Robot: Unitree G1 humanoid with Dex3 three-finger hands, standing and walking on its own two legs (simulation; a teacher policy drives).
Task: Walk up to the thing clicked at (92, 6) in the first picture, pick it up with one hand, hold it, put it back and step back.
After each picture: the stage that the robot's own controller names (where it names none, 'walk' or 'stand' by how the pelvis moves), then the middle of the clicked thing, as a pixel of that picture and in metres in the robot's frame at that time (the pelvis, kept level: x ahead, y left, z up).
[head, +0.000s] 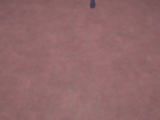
stand; (92, 0) +2.26 -0.18 -0.65
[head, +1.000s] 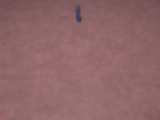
walk; (78, 14) +2.11 +0.15 -0.63
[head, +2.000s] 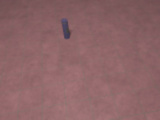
walk; (65, 29) +1.45 +0.29 -0.65
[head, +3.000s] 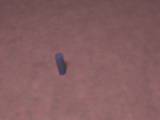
walk; (60, 64) +0.94 +0.25 -0.65
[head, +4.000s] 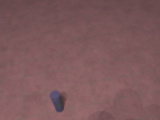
walk; (57, 102) +0.56 +0.24 -0.65
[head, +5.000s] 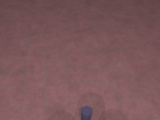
stand; (85, 118) +0.47 -0.04 -0.62
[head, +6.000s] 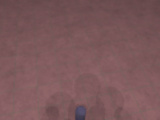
stand; (80, 117) +0.43 +0.01 -0.64
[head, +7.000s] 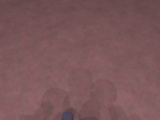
stand; out of the picture +0.39 +0.09 -0.64
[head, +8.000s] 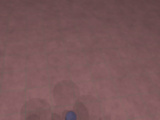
stand; out of the picture +0.42 +0.01 -0.63
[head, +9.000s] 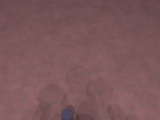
walk; out of the picture +0.39 +0.06 -0.62
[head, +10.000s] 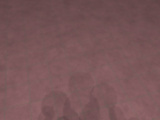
walk; out of the picture +0.34 +0.03 -0.63
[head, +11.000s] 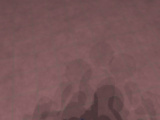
stand; out of the picture +0.28 +0.05 -0.62
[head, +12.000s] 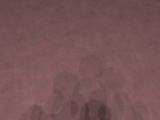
stand; out of the picture +0.26 +0.01 -0.64
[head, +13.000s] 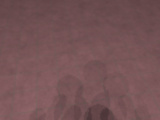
stand; out of the picture +0.23 +0.02 -0.66
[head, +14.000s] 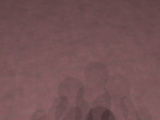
stand; out of the picture +0.22 +0.02 -0.66
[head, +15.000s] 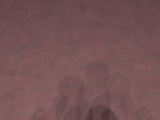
stand; out of the picture +0.22 +0.02 -0.66
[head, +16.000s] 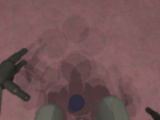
go down; (75, 104) +0.29 -0.01 -0.40
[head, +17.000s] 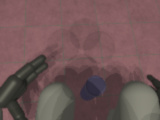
go down; (90, 90) +0.33 -0.03 -0.23
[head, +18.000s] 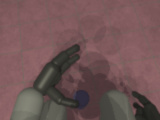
go down; (80, 101) +0.30 -0.01 -0.36
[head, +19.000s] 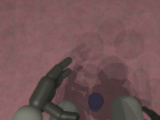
go down; (95, 103) +0.30 -0.02 -0.38
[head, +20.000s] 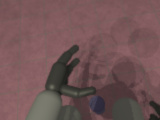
go down; (98, 106) +0.29 -0.02 -0.40
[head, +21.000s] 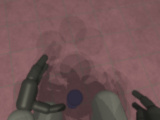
go down; (73, 100) +0.31 -0.02 -0.38
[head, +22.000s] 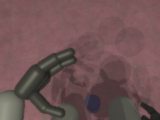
go down; (93, 105) +0.29 -0.01 -0.40
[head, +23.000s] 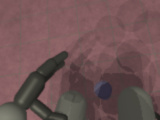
go down; (104, 91) +0.31 -0.03 -0.35
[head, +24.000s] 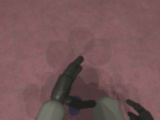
go down; (74, 106) +0.31 -0.01 -0.39
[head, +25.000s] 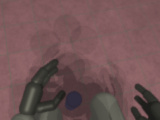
go down; (72, 102) +0.30 -0.02 -0.38
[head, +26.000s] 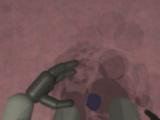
go down; (93, 103) +0.29 -0.01 -0.41
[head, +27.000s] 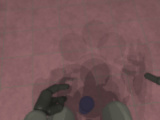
go down; (85, 106) +0.30 -0.02 -0.41
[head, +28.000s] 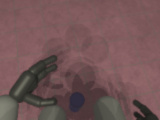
go down; (75, 103) +0.32 -0.01 -0.40
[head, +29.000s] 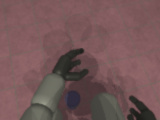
go down; (72, 101) +0.31 -0.01 -0.39
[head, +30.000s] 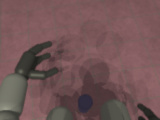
go down; (84, 104) +0.30 -0.02 -0.42
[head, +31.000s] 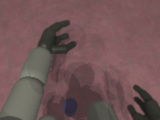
go down; (70, 108) +0.31 +0.00 -0.44
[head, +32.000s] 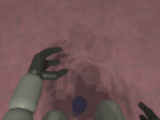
go down; (78, 107) +0.31 -0.02 -0.42
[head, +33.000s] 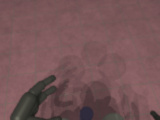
go down; (85, 117) +0.30 -0.01 -0.47
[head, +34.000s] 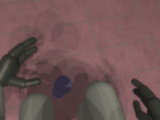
go down; (60, 88) +0.34 -0.01 -0.32
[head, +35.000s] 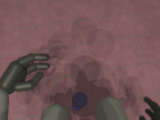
go down; (78, 102) +0.31 -0.01 -0.41
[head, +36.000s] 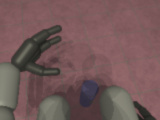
go down; (87, 95) +0.35 -0.05 -0.28
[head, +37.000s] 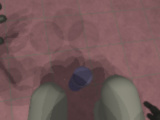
go down; (78, 81) +0.35 -0.02 -0.25
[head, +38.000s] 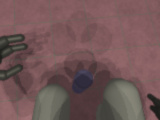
go down; (80, 83) +0.35 -0.02 -0.27
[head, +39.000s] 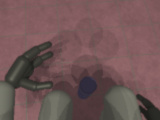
go down; (85, 89) +0.34 -0.03 -0.31
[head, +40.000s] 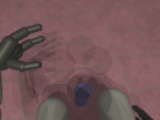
go down; (81, 95) +0.35 -0.03 -0.32
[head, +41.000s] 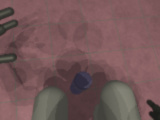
go down; (79, 84) +0.35 -0.02 -0.30
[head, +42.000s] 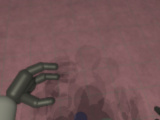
hold; out of the picture +0.29 -0.01 -0.49
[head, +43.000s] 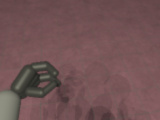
hold; out of the picture +0.25 -0.01 -0.61
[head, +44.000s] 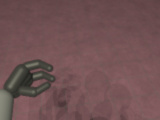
go down; out of the picture +0.25 -0.01 -0.62
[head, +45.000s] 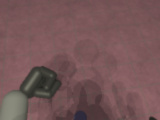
crouch; out of the picture +0.29 -0.01 -0.52
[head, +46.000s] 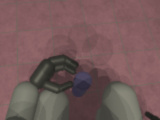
go down; (80, 86) +0.35 -0.02 -0.28
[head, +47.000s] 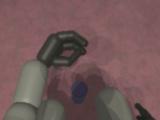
go down; (78, 94) +0.34 -0.03 -0.33
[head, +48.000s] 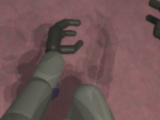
rest; (47, 94) +0.33 -0.02 -0.32
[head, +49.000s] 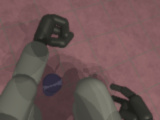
go down; (50, 86) +0.34 -0.02 -0.29
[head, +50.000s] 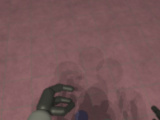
lift; out of the picture +0.31 -0.01 -0.49
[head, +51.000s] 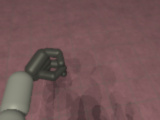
lower; out of the picture +0.27 -0.01 -0.58
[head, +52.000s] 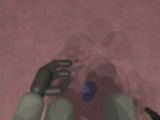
go down; (88, 92) +0.34 -0.02 -0.38
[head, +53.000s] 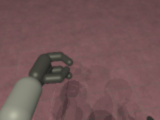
hold; out of the picture +0.27 +0.00 -0.58
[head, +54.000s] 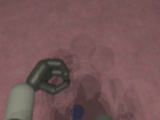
crouch; (76, 114) +0.31 -0.01 -0.51
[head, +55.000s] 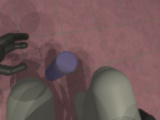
rise; (58, 68) +0.38 +0.00 -0.21
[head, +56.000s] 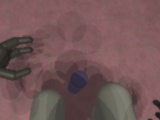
rise; (76, 83) +0.36 -0.02 -0.31
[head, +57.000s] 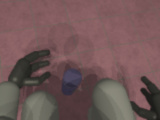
go down; (69, 84) +0.36 -0.03 -0.26
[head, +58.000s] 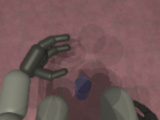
withdraw; (82, 90) +0.35 -0.03 -0.32
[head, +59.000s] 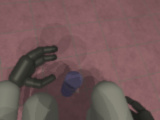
go down; (70, 85) +0.36 -0.03 -0.28
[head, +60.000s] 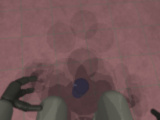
hold; (79, 89) +0.34 -0.02 -0.38
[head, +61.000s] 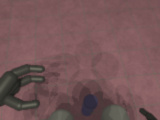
hold; (88, 106) +0.34 -0.04 -0.41
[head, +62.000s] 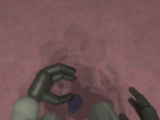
hold; (74, 104) +0.32 -0.02 -0.44
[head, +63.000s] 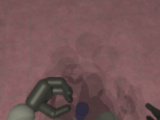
hold; (81, 112) +0.31 -0.02 -0.48
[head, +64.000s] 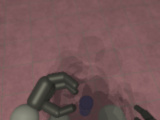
hold; (85, 107) +0.33 -0.03 -0.43
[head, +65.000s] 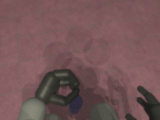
hold; (74, 105) +0.32 -0.02 -0.44
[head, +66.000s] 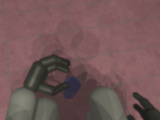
hold; (70, 89) +0.36 -0.02 -0.34
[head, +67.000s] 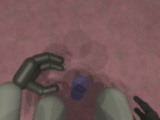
hold; (78, 89) +0.36 -0.03 -0.32
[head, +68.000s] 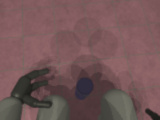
hold; (82, 90) +0.34 -0.02 -0.32
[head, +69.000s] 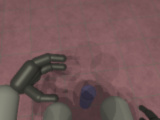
crouch; (86, 98) +0.36 -0.04 -0.36
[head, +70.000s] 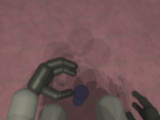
hold; (79, 97) +0.34 -0.03 -0.38
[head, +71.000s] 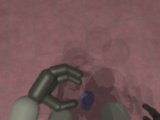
hold; (86, 101) +0.33 -0.02 -0.44
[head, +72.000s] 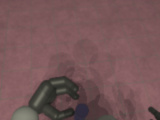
hold; (80, 114) +0.32 -0.02 -0.48
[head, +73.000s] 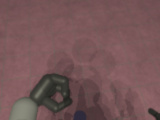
crouch; out of the picture +0.30 -0.02 -0.53
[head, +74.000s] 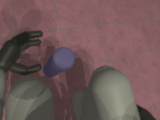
rise; (56, 65) +0.39 +0.01 -0.21
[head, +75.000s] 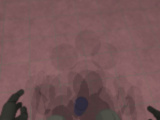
stand; (80, 107) +0.32 -0.01 -0.47
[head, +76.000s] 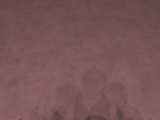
stand; out of the picture +0.29 -0.02 -0.60
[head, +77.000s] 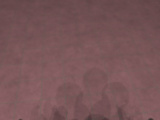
stand; out of the picture +0.28 -0.02 -0.60
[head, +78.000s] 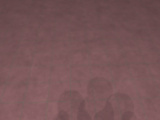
stand; out of the picture +0.30 -0.04 -0.63
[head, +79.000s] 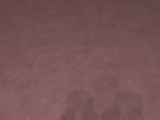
stand; out of the picture +0.30 -0.02 -0.66
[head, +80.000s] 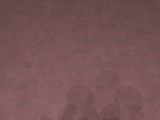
stand; out of the picture +0.28 -0.01 -0.66
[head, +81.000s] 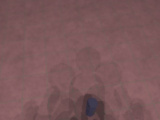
walk; (91, 108) +0.40 -0.05 -0.63
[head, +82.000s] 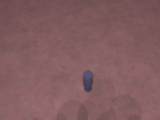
walk; (87, 81) +0.64 +0.00 -0.64
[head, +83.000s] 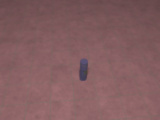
stand; (83, 70) +0.91 -0.02 -0.64
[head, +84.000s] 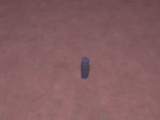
stand; (84, 68) +0.89 -0.02 -0.66
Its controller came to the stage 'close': no
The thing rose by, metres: 0.00
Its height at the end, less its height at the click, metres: +0.00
